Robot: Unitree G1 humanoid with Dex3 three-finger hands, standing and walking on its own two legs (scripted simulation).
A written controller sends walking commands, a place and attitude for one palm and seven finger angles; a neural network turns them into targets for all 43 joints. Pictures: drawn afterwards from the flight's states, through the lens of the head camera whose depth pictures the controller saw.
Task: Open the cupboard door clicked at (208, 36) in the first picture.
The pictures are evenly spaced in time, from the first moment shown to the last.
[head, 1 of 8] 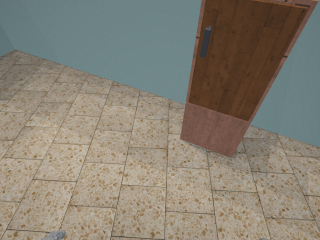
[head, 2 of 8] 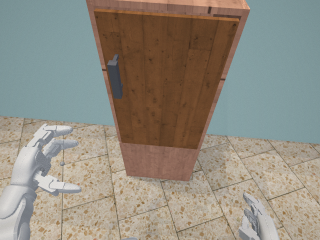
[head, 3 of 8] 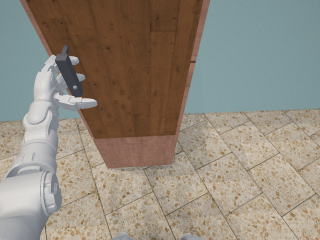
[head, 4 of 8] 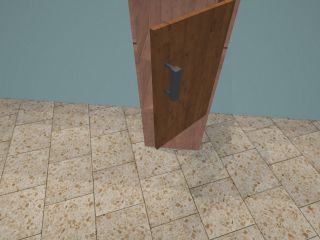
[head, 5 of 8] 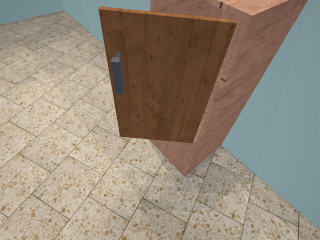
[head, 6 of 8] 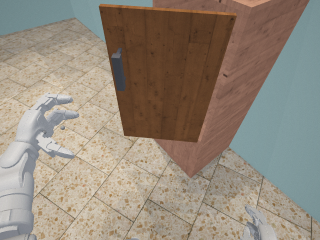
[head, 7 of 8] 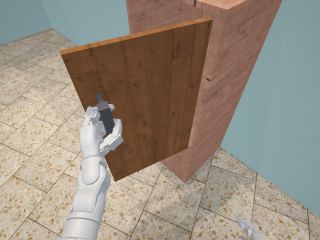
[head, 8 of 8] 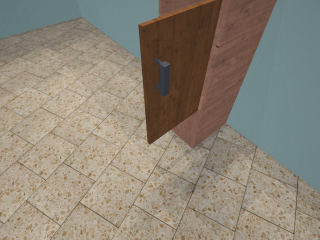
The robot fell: no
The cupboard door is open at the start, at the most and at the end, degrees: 0 93 91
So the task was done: yes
